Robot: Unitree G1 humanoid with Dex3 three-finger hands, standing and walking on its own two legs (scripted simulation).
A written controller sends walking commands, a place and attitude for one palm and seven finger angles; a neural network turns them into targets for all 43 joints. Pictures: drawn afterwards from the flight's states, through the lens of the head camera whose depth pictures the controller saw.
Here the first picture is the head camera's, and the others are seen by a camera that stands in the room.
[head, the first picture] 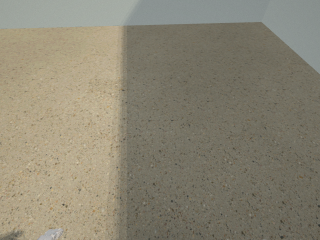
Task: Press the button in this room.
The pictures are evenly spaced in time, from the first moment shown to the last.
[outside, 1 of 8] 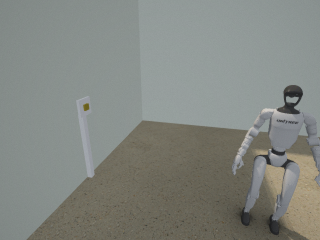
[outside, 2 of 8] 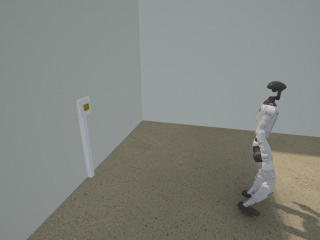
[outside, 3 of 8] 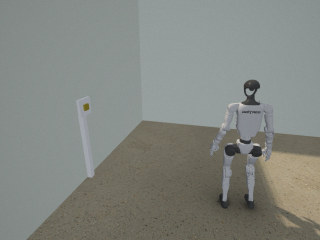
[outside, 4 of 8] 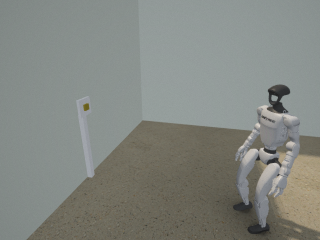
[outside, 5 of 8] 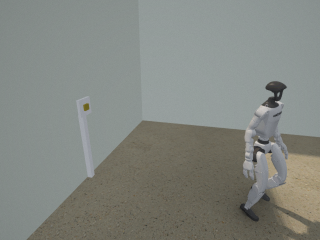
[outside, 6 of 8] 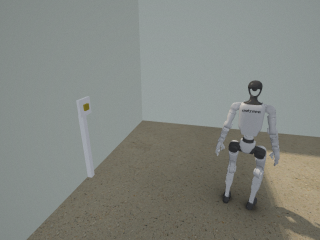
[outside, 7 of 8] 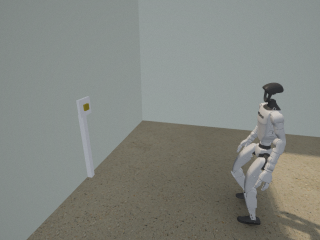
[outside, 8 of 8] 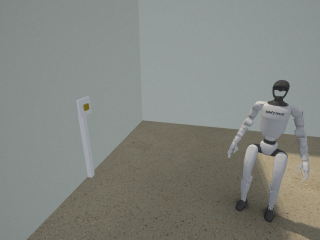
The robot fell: no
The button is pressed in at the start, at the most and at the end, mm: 0 0 0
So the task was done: no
